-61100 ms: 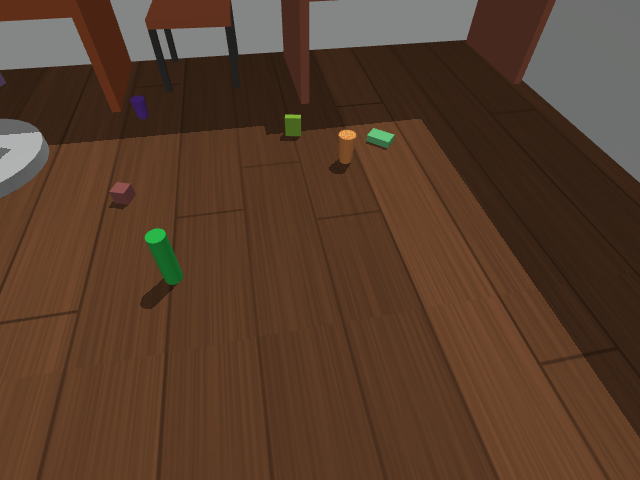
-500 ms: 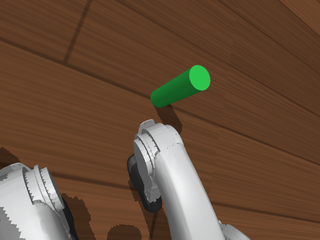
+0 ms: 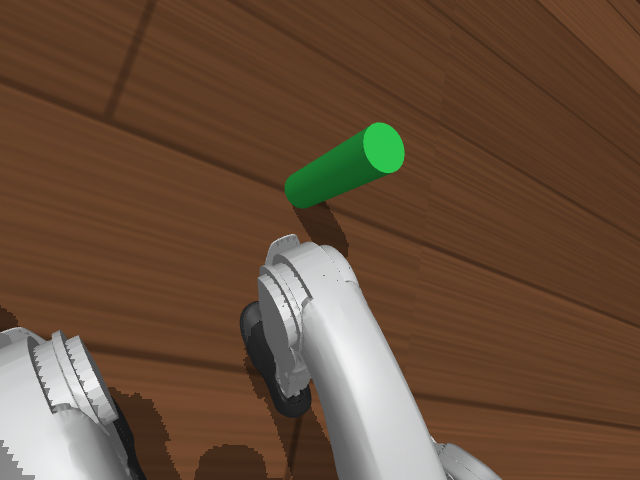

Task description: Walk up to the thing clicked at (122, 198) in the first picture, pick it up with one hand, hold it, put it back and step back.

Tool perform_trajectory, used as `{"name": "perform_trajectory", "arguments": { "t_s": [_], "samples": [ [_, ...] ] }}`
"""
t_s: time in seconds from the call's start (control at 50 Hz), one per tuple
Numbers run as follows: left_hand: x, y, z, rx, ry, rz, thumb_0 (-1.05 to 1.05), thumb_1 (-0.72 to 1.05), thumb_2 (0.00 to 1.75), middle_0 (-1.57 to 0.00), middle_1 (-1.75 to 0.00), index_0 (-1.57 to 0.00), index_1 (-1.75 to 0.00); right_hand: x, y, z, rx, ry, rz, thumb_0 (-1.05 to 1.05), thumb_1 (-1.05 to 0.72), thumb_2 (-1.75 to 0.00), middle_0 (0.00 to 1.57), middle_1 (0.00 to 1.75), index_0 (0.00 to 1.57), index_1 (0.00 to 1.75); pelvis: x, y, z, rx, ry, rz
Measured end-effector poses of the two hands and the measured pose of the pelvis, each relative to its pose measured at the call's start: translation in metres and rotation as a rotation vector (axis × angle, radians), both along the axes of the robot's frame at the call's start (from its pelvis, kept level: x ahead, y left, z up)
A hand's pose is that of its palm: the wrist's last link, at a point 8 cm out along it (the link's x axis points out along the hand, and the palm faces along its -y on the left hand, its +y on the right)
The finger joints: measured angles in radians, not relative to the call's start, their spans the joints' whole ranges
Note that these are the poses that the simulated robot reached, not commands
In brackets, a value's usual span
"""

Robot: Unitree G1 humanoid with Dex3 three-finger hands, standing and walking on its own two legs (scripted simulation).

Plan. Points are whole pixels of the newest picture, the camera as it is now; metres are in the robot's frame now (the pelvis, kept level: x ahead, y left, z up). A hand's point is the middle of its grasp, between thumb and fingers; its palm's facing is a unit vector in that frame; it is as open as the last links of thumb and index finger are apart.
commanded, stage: open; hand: left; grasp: from above
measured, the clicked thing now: out of the picture +0.44 +0.33 -0.28
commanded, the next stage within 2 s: withdraw in 0.96 s
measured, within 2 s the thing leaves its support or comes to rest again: rests again in 1.38 s
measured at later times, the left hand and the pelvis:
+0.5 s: hand out of the picture +0.44 +0.32 -0.25, palm faces -0.29 -0.33 -0.90, open 12.3 cm; pelvis +0.00 +0.00 +0.00, yaw +0 degrees
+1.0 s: hand out of the picture +0.43 +0.33 -0.25, palm faces -0.30 -0.32 -0.90, open 12.7 cm; pelvis +0.00 +0.00 +0.01, yaw +0 degrees
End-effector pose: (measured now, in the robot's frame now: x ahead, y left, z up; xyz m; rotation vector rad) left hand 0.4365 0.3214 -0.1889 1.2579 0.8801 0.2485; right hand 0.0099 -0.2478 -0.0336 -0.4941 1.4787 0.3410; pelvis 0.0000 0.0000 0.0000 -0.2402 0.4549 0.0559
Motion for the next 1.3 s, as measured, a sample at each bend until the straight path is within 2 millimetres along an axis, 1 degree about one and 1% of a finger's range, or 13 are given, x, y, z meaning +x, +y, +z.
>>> {"name": "perform_trajectory", "arguments": {
  "t_s": [0.24,0.46,0.94,1.1,1.2,1.26,1.3],
  "samples": [
    [0.002,0.002,-0.003,0.005,-0.002,0.011,-0.01,-0.2,0.8,-0.49,-0.72,-0.46,-0.74,-0.003,-0.001,0.006,-0.008,0.004,0.001,0.0,-0.9,-0.9,0.2,0.3,0.2,0.3,-0.001,0.002,0.001,-0.008,-0.005,-0.001],
    [0.001,0.006,-0.002,0.006,0.002,0.014,-0.01,-0.3,0.93,-0.37,-0.83,-0.34,-0.85,-0.002,0.002,0.009,-0.007,0.002,0.002,0.0,-0.89,-0.89,0.2,0.3,0.2,0.3,-0.001,0.003,0.004,-0.012,0.001,0.0],
    [-0.002,0.01,0.0,0.012,0.013,0.016,-0.01,-0.41,1.11,-0.25,-0.98,-0.21,-1.02,-0.005,0.002,0.016,-0.013,0.004,0.001,0.0,-0.89,-0.89,0.2,0.3,0.2,0.3,-0.002,0.002,0.008,-0.014,0.002,0.001],
    [-0.002,0.009,0.0,0.017,0.011,-0.002,-0.01,-0.42,1.15,-0.23,-1.02,-0.19,-1.05,-0.007,0.004,0.017,-0.011,0.009,-0.001,0.0,-0.89,-0.89,0.2,0.3,0.2,0.3,-0.003,0.003,0.009,-0.015,-0.002,0.0],
    [0.001,0.012,0.002,0.013,-0.001,0.018,0.0,-0.44,1.09,-0.18,-1.0,-0.16,-1.02,-0.008,0.004,0.018,-0.01,0.006,-0.005,0.0,-0.9,-0.89,0.2,0.3,0.2,0.3,-0.003,0.002,0.01,-0.014,0.001,0.002],
    [0.005,0.015,0.009,0.014,-0.021,0.008,0.0,-0.46,1.03,-0.17,-0.98,-0.15,-0.99,-0.007,0.003,0.018,-0.013,0.008,-0.02,0.0,-0.9,-0.9,0.2,0.3,0.2,0.3,-0.002,0.002,0.011,-0.011,0.013,0.002],
    [0.01,0.018,0.019,0.019,-0.051,-0.019,0.0,-0.48,1.0,-0.16,-0.97,-0.15,-0.98,-0.005,0.002,0.016,-0.011,0.009,-0.034,0.0,-0.9,-0.9,0.2,0.3,0.2,0.3,-0.001,0.001,0.013,-0.006,0.027,0.003]
  ]
}}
